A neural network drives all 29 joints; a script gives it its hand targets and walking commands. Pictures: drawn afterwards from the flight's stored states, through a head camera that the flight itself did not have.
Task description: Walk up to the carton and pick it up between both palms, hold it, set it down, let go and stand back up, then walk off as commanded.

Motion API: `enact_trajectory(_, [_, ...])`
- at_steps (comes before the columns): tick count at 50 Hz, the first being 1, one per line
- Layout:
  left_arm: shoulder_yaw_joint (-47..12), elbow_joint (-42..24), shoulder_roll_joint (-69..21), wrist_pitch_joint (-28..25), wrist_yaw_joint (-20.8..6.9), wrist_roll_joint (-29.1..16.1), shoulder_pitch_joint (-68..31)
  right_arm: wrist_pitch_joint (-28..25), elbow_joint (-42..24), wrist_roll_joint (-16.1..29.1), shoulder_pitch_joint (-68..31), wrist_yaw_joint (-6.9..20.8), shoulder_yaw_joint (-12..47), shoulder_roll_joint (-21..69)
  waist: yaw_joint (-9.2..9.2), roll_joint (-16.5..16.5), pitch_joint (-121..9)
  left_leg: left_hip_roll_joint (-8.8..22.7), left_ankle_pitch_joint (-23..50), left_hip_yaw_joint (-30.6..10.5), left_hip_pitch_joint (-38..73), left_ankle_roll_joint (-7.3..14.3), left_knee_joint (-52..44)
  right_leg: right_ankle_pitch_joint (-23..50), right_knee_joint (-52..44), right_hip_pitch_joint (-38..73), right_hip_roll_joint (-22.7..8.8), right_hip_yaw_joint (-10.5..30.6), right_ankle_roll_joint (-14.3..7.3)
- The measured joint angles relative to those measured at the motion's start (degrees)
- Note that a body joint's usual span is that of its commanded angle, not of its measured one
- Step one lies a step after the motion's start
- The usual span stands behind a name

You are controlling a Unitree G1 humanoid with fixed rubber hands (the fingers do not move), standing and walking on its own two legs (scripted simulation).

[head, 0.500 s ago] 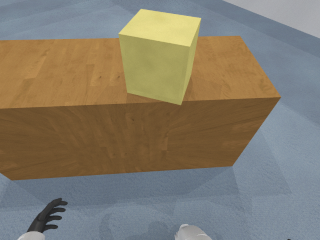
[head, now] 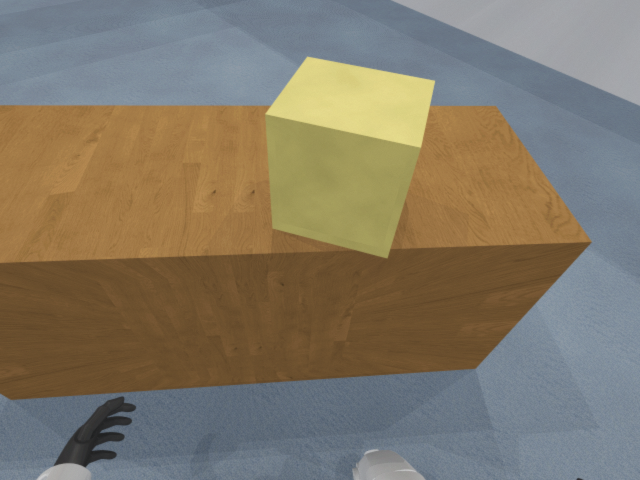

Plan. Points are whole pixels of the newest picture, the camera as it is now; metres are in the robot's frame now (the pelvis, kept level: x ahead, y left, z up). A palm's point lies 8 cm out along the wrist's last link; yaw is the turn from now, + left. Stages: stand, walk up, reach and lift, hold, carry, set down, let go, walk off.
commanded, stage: walk up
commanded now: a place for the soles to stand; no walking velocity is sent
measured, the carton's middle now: (348, 159) +0.63 -0.05 +0.03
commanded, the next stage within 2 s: none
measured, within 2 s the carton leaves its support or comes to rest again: neither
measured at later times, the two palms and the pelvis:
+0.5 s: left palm (93, 412) +0.22 +0.30 -0.08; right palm out of the picture +0.13 -0.32 -0.06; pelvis +0.06 +0.01 -0.01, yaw -3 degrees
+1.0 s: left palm (92, 405) +0.23 +0.31 -0.07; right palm out of the picture +0.12 -0.32 -0.05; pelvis +0.05 +0.01 -0.01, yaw -3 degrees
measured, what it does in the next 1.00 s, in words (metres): steps on the spot: right foot, then left foot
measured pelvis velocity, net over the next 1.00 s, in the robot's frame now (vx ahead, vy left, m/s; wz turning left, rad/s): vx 0.05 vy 0.01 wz -0.05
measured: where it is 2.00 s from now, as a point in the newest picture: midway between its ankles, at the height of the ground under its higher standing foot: outside the picture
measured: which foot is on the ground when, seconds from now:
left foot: down 0.00-0.10, up 0.12-0.28, down 0.30-1.00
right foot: up 0.00-0.06, down 0.08-1.00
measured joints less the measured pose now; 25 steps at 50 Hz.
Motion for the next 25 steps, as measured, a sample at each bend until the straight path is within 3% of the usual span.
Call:
enact_trajectory(4, [0.0,0.0,0.2,-0.6,0.0,0.0,0.5,0.4,0.0,0.0,-0.4,0.2,0.0,0.0,0.04,-0.1,-0.3,0.0,-2.3,1.6,-0.3,0.0,1.6,8.8,-14.6,1.7,-0.2,0.0,0.0])
enact_trajectory(6, [0.0,0.2,-0.2,-0.6,0.0,0.0,0.7,0.9,0.1,0.0,-0.5,0.3,0.3,0.1,0.04,0.5,0.6,-0.1,-3.1,0.9,-1.7,0.0,7.2,10.1,-13.0,1.9,-0.1,-0.1,1.3])
enact_trajectory(10, [0.0,0.1,-0.5,-0.6,0.3,0.0,3.0,1.7,0.0,0.0,-1.5,0.2,0.8,0.1,0.02,1.3,0.3,-0.5,-6.5,-0.8,-5.7,0.0,14.7,7.8,-12.8,3.1,-0.7,-0.1,1.2])
enact_trajectory(13, [0.0,0.1,-0.5,-0.6,0.4,0.0,4.5,1.5,-0.1,0.0,-3.0,0.1,0.8,-0.4,-0.04,1.5,0.2,-0.5,-7.1,-2.3,-6.4,0.0,9.9,7.2,-12.8,3.2,-0.8,-0.2,1.2])
enact_trajectory(16, [0.0,0.5,-0.5,0.1,0.4,0.0,4.3,0.8,0.0,0.0,-3.2,-0.4,1.0,-0.4,0.04,1.0,0.2,-0.6,2.1,-1.7,-5.0,-0.4,1.6,6.9,-12.3,3.2,-1.0,-0.1,2.0])
enact_trajectory(19, [0.0,0.7,-0.5,0.6,0.4,0.0,3.2,0.7,0.0,0.0,-3.2,-0.5,1.6,-0.2,0.05,0.3,-0.6,-0.6,2.0,-1.3,-4.9,-0.8,1.5,-0.3,-11.9,3.2,-1.1,-0.2,2.0])
enact_trajectory(20, [0.0,0.7,-0.4,0.6,0.4,0.0,2.7,0.6,0.0,0.0,-3.3,-0.5,1.7,-0.2,0.05,0.1,-0.6,-0.6,1.7,-1.3,-4.9,-0.8,1.5,0.0,-11.8,3.2,-1.1,-0.2,2.0])
enact_trajectory(22, [0.0,0.8,0.0,0.6,0.4,0.0,2.4,0.6,0.0,0.0,-4.1,-0.4,1.9,-0.2,0.07,-0.6,-0.7,-0.7,1.3,-0.5,-4.9,-0.9,1.6,8.4,-13.8,3.5,-1.5,-0.1,1.9])
enact_trajectory(25, [0.0,1.7,0.1,0.6,0.4,0.0,0.8,0.6,0.0,0.0,-4.5,-0.3,1.9,-0.3,0.05,-0.7,-1.0,-0.6,1.1,-0.1,-4.9,-1.0,1.5,7.7,-14.1,3.6,-1.7,-0.2,2.9])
